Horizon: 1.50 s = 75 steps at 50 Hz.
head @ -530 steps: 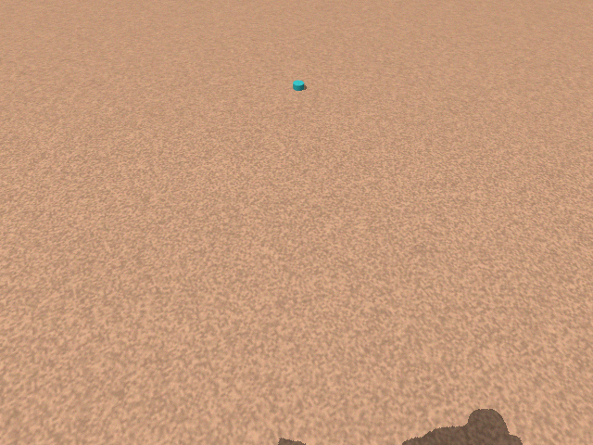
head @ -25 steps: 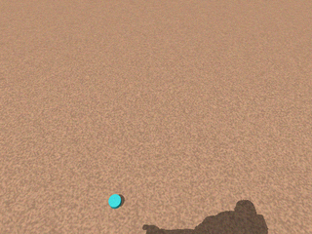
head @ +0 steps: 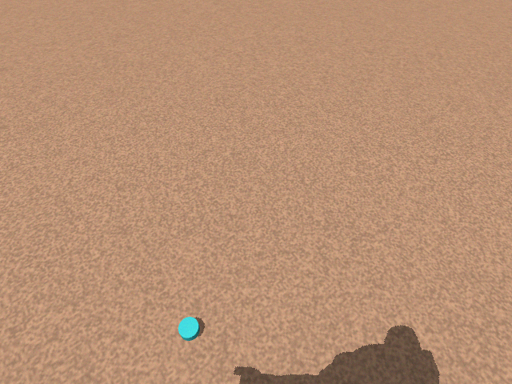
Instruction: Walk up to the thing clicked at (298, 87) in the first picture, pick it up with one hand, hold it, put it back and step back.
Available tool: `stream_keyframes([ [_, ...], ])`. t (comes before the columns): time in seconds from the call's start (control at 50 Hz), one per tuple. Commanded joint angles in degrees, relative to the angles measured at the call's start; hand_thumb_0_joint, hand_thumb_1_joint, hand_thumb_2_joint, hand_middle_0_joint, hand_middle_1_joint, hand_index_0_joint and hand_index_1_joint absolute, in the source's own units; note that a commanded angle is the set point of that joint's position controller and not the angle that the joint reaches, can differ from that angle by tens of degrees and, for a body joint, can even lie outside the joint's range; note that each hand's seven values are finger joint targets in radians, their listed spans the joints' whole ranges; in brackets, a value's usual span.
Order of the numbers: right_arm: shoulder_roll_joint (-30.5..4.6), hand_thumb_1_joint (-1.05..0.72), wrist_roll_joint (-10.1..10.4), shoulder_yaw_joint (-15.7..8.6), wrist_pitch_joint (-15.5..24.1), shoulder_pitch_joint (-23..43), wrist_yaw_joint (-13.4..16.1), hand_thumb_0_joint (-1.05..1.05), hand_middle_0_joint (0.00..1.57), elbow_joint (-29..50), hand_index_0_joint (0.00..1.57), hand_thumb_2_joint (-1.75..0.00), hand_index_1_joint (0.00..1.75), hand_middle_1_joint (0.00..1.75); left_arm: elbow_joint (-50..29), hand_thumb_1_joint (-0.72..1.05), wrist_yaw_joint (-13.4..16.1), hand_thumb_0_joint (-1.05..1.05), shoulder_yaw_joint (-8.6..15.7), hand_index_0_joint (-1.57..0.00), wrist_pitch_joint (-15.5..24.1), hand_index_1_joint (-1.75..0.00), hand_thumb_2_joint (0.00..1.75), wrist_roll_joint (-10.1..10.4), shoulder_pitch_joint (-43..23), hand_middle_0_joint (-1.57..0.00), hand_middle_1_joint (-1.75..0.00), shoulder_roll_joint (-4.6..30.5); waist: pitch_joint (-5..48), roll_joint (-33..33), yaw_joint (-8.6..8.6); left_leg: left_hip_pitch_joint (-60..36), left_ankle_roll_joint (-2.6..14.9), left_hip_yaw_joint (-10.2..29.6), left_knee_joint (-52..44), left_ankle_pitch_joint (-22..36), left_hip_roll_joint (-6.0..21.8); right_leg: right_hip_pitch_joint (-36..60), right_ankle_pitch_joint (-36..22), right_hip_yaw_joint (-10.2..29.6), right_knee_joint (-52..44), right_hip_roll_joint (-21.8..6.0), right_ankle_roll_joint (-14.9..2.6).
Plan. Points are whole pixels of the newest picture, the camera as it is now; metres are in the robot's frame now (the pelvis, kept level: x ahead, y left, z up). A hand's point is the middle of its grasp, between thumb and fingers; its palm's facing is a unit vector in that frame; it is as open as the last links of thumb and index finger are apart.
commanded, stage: rise first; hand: left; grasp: from above
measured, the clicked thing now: (189, 328) +0.42 +0.23 -0.76
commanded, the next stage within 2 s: none
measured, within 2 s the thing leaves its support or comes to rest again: neither
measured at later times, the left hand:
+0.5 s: hand out of the picture +0.13 +0.26 -0.21, palm faces -0.11 -0.90 -0.42, open 13.5 cm
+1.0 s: hand out of the picture +0.13 +0.28 -0.30, palm faces -0.31 -0.76 -0.57, open 14.1 cm
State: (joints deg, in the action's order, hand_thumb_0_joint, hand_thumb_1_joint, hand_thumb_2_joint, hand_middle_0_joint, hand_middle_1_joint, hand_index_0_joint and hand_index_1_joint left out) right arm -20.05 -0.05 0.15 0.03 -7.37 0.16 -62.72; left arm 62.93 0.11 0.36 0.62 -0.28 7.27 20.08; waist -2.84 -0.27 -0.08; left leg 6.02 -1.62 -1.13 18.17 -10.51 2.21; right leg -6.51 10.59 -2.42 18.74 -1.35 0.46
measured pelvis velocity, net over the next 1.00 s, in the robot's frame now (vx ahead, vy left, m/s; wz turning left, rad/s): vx -0.03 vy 0.02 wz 0.00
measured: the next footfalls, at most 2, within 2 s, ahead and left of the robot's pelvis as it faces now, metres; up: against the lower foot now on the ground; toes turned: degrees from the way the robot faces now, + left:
none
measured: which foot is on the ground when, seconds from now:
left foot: down 0.00-1.00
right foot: down 0.00-1.00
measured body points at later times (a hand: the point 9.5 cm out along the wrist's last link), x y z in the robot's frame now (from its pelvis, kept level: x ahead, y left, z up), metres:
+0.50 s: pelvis -0.01 +0.02 -0.06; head +0.07 +0.02 +0.38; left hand +0.14 +0.31 -0.18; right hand +0.11 -0.25 -0.17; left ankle -0.01 +0.14 -0.75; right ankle +0.00 -0.12 -0.75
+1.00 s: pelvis -0.03 +0.02 -0.15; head +0.10 +0.03 +0.28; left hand +0.15 +0.32 -0.26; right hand +0.17 -0.23 -0.24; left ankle -0.01 +0.14 -0.75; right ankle +0.00 -0.12 -0.75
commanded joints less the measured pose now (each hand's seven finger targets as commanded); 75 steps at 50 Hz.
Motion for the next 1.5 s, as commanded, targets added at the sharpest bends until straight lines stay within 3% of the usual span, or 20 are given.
stream_keyframes([
  [0.0, -5.9, -0.89, 3.4, -1.0, 3.7, -2.6, 2.4, 0.00, 0.20, 13.1, 0.20, -0.90, 0.30, 0.30, -8.1, 0.58, 2.1, 0.00, 6.6, -0.16, 3.3, -0.62, 0.93, 1.4, -16.6, -0.19, -0.61, 10.8, 1.5, 1.9, -3.69, 7.5, 2.76, -2.2, 2.9, -1.8, -3.2, -8.3, 0.5, 0.7, 0.3, 0.5, -0.79],
  [0.02, -5.9, -0.88, 3.4, -1.6, 3.1, -3.1, 2.4, 0.00, 0.20, 14.7, 0.20, -0.89, 0.30, 0.30, -4.2, 0.50, 1.3, 0.00, 7.0, -0.16, 2.4, -0.70, 0.93, 1.0, -12.2, -0.18, -0.68, 10.4, 0.8, 3.3, -2.11, 9.5, 2.73, -2.2, 4.8, -0.8, -2.9, -9.8, 0.6, 0.3, 1.9, 0.9, -0.95],
  [0.06, -6.1, -0.91, 2.7, -3.3, 3.6, -4.8, 3.2, 0.00, 0.20, 16.5, 0.20, -0.90, 0.30, 0.30, -7.9, 0.34, 0.5, 0.00, 9.1, -0.16, 3.1, -0.83, 0.93, -1.5, -18.9, -0.16, -0.83, 15.5, 9.4, 1.8, -1.67, 9.2, 2.75, -1.8, 8.1, 2.1, -2.9, -9.2, -3.3, 0.8, 5.9, 0.6, -0.83],
  [0.12, -5.1, -0.91, 1.1, -5.0, 4.1, -7.5, 2.2, 0.00, 0.20, 19.3, 0.20, -0.90, 0.30, 0.30, -1.1, 0.10, -1.6, 0.00, 10.6, -0.13, 1.6, -0.98, 0.95, -6.5, -7.0, -0.10, -1.00, 12.6, 15.2, 2.3, 0.34, 14.8, 2.48, -1.2, 14.3, 6.1, -3.6, -9.9, -7.6, 0.7, 12.4, 0.4, -1.01],
  [0.18, -4.3, -0.89, 1.1, -5.5, 4.3, -6.9, 2.0, 0.00, 0.20, 23.8, 0.20, -0.90, 0.30, 0.30, -8.5, -0.14, -0.6, 0.00, 11.9, -0.08, -0.2, -1.06, 0.99, -7.9, -4.5, -0.06, -1.08, 11.9, 20.1, -2.7, 2.38, 14.5, 1.59, -1.4, 15.4, 7.9, -3.9, -9.4, -7.8, 0.8, 14.3, 0.7, -1.43],
  [0.22, -3.9, -0.87, 1.4, -5.2, 4.3, -5.9, 1.7, 0.00, 0.20, 26.1, 0.20, -0.89, 0.30, 0.30, -10.3, -0.30, 0.5, 0.00, 9.7, -0.07, -2.6, -1.08, 1.00, -8.6, -4.9, -0.05, -1.10, 8.4, 16.0, -2.1, 1.27, 16.5, 1.40, -1.0, 15.8, 5.8, -3.4, -13.6, -4.9, 0.1, 14.5, 1.2, -1.56],
  [0.3, -3.9, -0.87, 1.5, -5.5, 5.1, -4.7, 1.2, 0.00, 0.20, 29.8, 0.20, -0.89, 0.30, 0.30, -14.3, -0.53, 1.4, 0.00, 9.5, -0.06, -5.7, -1.10, 1.02, -9.9, -6.6, -0.07, -1.10, 8.5, 13.6, 0.6, 0.09, 22.0, 1.57, -0.2, 19.7, -0.4, -2.5, -19.9, 2.4, -0.5, 17.7, 1.8, -1.54],
  [0.38, -3.2, -0.87, 1.0, -5.9, 7.1, -5.8, 1.0, 0.00, 0.20, 30.9, 0.20, -0.89, 0.30, 0.30, -20.4, -0.57, 1.7, 0.00, 9.4, -0.07, -5.0, -1.10, 1.00, -11.4, -8.1, -0.08, -1.09, 7.6, 15.9, -0.3, -0.74, 26.4, 1.50, 0.6, 26.0, -1.9, -1.9, -27.0, 4.0, -0.6, 24.7, 1.9, -1.47],
  [0.44, -2.8, -0.88, 0.7, -6.0, 8.3, -6.1, 1.2, 0.00, 0.20, 32.8, 0.20, -0.90, 0.30, 0.30, -26.7, -0.59, 2.3, 0.00, 11.0, -0.08, -3.9, -1.10, 1.00, -12.4, -2.8, -0.08, -1.10, 8.3, 20.5, -2.1, -0.35, 27.6, 1.34, 0.8, 29.9, 0.5, -1.5, -29.6, 2.3, -0.2, 29.6, 1.8, -1.66],
  [0.52, -2.4, -0.86, 0.4, -6.0, 9.1, -5.8, 1.6, 0.00, 0.20, 33.7, 0.20, -0.89, 0.30, 0.30, -32.3, -0.57, 2.9, 0.00, 10.9, -0.07, -4.8, -1.10, 1.02, -15.8, 0.3, -0.08, -1.08, 8.2, 22.3, -3.9, -0.35, 30.3, 1.17, 1.3, 33.7, 0.2, -1.2, -33.7, 3.0, 0.3, 33.7, 1.6, -1.73],
  [0.7, -1.9, -0.88, 0.5, -5.8, 10.6, -4.8, 2.0, 0.00, 0.20, 36.5, 0.20, -0.89, 0.30, 0.30, -42.6, -0.56, 3.1, 0.00, 8.5, -0.08, -9.3, -1.09, 1.00, -16.9, 8.1, -0.08, -1.09, 5.5, 25.1, -2.9, -1.96, 35.4, 1.68, 2.2, 40.4, 1.1, -0.9, -39.1, 2.8, 0.2, 39.0, 1.5, -1.50],
  [0.78, -1.8, -0.88, 0.5, -5.6, 11.3, -3.8, 1.8, 0.00, 0.20, 37.7, 0.20, -0.89, 0.30, 0.30, -44.8, -0.56, 3.4, 0.00, 9.6, -0.07, -10.0, -1.08, 1.00, -18.1, 9.4, -0.08, -1.07, 6.5, 25.6, -3.5, -1.29, 39.2, 1.67, 2.5, 43.5, 0.0, -1.0, -42.5, 3.9, 0.0, 42.6, 1.5, -1.65],
  [0.84, -2.0, -0.88, 0.6, -5.3, 12.0, -3.1, 1.8, 0.00, 0.20, 37.9, 0.20, -0.89, 0.30, 0.30, -44.0, -0.55, 3.6, 0.00, 8.6, -0.08, -9.3, -1.09, 0.99, -20.3, 5.1, -0.08, -1.08, 7.1, 24.8, -2.7, -2.99, 44.0, 1.92, 2.7, 46.7, -3.6, -1.3, -47.0, 5.8, 0.0, 45.5, 1.4, -1.54],
  [0.92, -3.0, -0.87, 0.2, -5.7, 13.3, -1.4, 1.1, 0.00, 0.20, 36.7, 0.20, -0.89, 0.30, 0.30, -38.4, -0.55, 4.2, 0.00, 9.1, -0.07, -5.5, -1.08, 0.99, -24.3, -2.5, -0.08, -1.08, 9.4, 24.5, -2.9, -2.91, 53.2, 1.80, 3.2, 53.6, -9.1, -1.4, -57.5, 10.8, 0.2, 53.6, 1.1, -1.61],
  [1.02, -4.2, -0.85, 0.3, -6.4, 14.2, -1.2, 0.1, 0.00, 0.20, 35.4, 0.20, -0.89, 0.30, 0.30, -37.8, -0.52, 5.5, 0.00, 6.6, -0.07, 0.8, -1.09, 0.98, -30.7, -8.4, -0.06, -1.09, 10.3, 34.5, -5.6, -2.74, 57.7, 1.56, 3.6, 62.0, -9.1, -1.7, -66.3, 10.6, 0.7, 63.2, 0.9, -1.83],
  [1.08, -5.1, -0.86, 0.5, -6.6, 14.0, -1.1, -0.3, 0.00, 0.20, 33.6, 0.20, -0.89, 0.30, 0.30, -33.7, -0.54, 7.5, 0.00, 8.0, -0.07, 3.5, -1.09, 0.99, -34.5, -13.6, -0.07, -1.09, 13.8, 36.7, -5.6, -2.52, 63.3, 1.48, 3.9, 66.7, -9.6, -1.9, -71.5, 10.8, 0.6, 68.3, 0.8, -1.97],
  [1.12, -6.0, -0.87, 0.6, -7.2, 13.5, -0.9, -0.4, 0.00, 0.20, 32.9, 0.20, -0.89, 0.30, 0.30, -32.3, -0.55, 9.3, 0.00, 11.1, -0.06, 4.4, -1.09, 1.01, -37.4, -16.2, -0.06, -1.08, 18.5, 39.6, -6.8, -1.14, 64.9, 1.36, 3.9, 69.2, -10.1, -1.9, -75.0, 11.6, 0.7, 71.2, 0.8, -2.10],
  [1.22, -5.6, -0.87, 0.5, -7.3, 12.2, -2.5, -0.7, 0.00, 0.20, 30.0, 0.20, -0.89, 0.30, 0.30, -27.0, -0.54, 12.1, 0.00, 9.9, -0.06, 4.7, -1.08, 1.01, -42.6, -28.1, -0.06, -1.09, 20.1, 44.6, -3.7, -2.21, 74.6, 2.27, 1.3, 77.4, -12.9, -2.6, -75.8, 12.2, 1.1, 74.1, 0.8, -1.58],
  [1.32, -6.0, -0.89, -0.5, -7.7, 11.1, -4.3, -1.4, 0.00, 0.20, 27.6, 0.20, -0.90, 0.30, 0.30, -18.9, -0.57, 11.9, 0.00, 10.1, -0.06, 6.5, -1.07, 1.04, -46.8, -40.1, -0.07, -1.06, 25.5, 48.5, 0.7, -2.54, 84.3, 3.23, 0.2, 84.9, -17.4, -2.7, -76.6, 16.6, 1.7, 77.3, 1.0, -0.97],
  [1.48, -6.8, -0.90, -1.9, -7.5, 9.0, -6.4, -2.4, 0.00, 0.20, 25.0, 0.20, -0.90, 0.30, 0.30, -10.6, -0.58, 12.1, 0.00, 9.8, -0.06, 12.0, -1.03, 1.06, -54.4, -52.6, -0.08, -1.01, 31.0, 46.8, -2.6, -3.67, 90.3, 3.47, 0.7, 90.1, -24.8, -2.7, -86.3, 25.2, -0.3, 83.0, 1.8, -1.66],
])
